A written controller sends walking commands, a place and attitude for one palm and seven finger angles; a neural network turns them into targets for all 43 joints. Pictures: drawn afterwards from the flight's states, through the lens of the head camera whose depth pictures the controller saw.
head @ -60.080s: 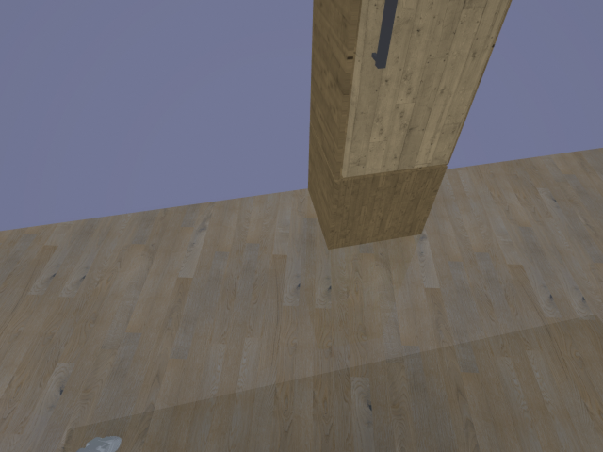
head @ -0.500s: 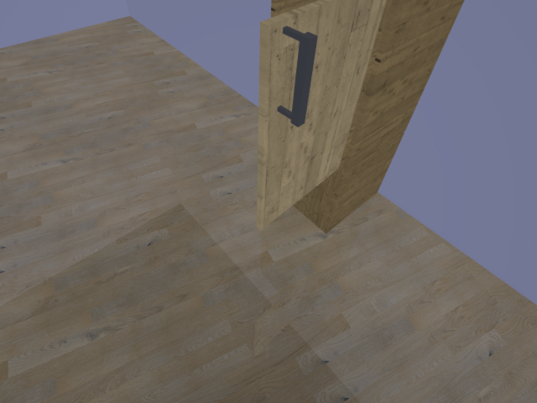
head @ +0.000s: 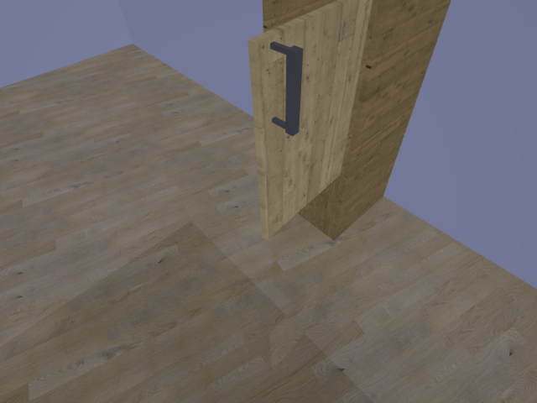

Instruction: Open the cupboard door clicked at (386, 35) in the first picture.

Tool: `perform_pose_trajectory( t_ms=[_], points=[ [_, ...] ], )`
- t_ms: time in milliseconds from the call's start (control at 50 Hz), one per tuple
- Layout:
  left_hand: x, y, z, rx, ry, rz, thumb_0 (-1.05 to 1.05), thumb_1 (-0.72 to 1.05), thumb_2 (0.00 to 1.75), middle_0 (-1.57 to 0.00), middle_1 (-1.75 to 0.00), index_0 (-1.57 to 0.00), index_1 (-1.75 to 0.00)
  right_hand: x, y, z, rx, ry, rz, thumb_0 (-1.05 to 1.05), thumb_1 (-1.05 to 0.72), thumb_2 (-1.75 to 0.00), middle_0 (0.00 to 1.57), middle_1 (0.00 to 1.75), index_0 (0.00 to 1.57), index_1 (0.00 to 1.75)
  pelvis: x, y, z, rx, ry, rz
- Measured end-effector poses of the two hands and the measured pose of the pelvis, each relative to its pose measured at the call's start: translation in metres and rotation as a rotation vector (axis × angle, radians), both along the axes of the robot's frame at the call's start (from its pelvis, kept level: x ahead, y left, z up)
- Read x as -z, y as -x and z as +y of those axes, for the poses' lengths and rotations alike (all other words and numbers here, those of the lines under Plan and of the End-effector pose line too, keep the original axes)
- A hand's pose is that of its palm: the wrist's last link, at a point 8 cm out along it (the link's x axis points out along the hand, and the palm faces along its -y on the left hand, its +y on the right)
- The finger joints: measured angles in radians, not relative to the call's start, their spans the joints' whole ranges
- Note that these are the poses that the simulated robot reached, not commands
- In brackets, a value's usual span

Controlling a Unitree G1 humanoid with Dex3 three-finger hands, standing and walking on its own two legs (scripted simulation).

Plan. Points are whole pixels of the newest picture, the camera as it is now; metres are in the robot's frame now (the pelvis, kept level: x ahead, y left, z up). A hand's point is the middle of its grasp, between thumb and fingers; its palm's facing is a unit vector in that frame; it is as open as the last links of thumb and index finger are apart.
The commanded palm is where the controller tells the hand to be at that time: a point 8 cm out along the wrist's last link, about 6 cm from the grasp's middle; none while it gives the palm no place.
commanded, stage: let the arm hang, fingers relaxed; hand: left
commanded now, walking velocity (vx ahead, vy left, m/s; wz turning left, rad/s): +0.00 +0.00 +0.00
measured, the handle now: (285, 91) +0.64 +0.00 +0.14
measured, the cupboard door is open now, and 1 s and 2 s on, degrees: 93 93 93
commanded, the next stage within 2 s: look to check the result in 0.26 s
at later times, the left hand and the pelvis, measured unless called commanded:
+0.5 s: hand out of the picture +0.00 +0.16 -0.17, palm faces +0.03 -0.98 -0.20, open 7.4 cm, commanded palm none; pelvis +0.01 -0.01 +0.00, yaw +0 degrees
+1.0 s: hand out of the picture +0.05 +0.17 -0.17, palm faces +0.02 -0.97 -0.24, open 7.4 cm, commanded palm none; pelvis +0.02 -0.02 +0.00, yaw +0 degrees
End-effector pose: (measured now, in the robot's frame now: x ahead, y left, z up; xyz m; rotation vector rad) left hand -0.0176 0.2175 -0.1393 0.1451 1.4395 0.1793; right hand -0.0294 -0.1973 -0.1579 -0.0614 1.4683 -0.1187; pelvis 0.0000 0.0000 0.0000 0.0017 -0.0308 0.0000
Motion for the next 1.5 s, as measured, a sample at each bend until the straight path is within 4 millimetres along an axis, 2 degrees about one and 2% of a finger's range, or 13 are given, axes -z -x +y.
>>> perform_pose_trajectory(
  t_ms=[60, 140, 460, 1160, 1500],
  points=[
    [0.001, -0.012, -0.006, 0.009, 0.012, -0.034, 0.01, 0.91, 0.89, -0.19, -0.30, -0.20, -0.29, 0.000, -0.004, -0.001, 0.005, 0.003, -0.016, 0.00, -0.91, -0.90, 0.20, 0.30, 0.20, 0.30, 0.000, -0.001, -0.001, 0.002, -0.001, -0.001],
    [0.002, -0.018, -0.006, 0.016, 0.007, -0.040, 0.02, 0.93, 0.89, -0.20, -0.30, -0.20, -0.29, -0.001, -0.009, -0.005, 0.010, 0.011, -0.031, 0.00, -0.91, -0.90, 0.20, 0.30, 0.20, 0.30, 0.000, -0.002, -0.003, 0.004, -0.001, -0.002],
    [0.001, -0.016, -0.008, 0.007, 0.008, -0.010, 0.01, 0.91, 0.89, -0.20, -0.30, -0.20, -0.29, -0.007, -0.024, -0.028, -0.005, 0.055, -0.027, 0.00, -0.91, -0.90, 0.19, 0.30, 0.20, 0.30, -0.002, -0.010, -0.010, 0.003, 0.001, 0.000],
    [-0.009, -0.070, 0.006, 0.046, -0.046, -0.087, 0.01, 0.91, 0.89, -0.20, -0.30, -0.20, -0.29, -0.014, -0.080, -0.065, -0.051, 0.107, -0.096, 0.00, -0.91, -0.90, 0.20, 0.30, 0.20, 0.30, -0.005, -0.028, -0.021, 0.000, -0.002, 0.002],
    [-0.014, -0.085, 0.012, 0.058, -0.066, -0.108, 0.01, 0.91, 0.89, -0.20, -0.30, -0.20, -0.29, -0.019, -0.098, -0.080, -0.064, 0.132, -0.122, 0.00, -0.91, -0.90, 0.20, 0.30, 0.20, 0.30, -0.007, -0.034, -0.025, 0.002, -0.002, 0.002]
  ],
)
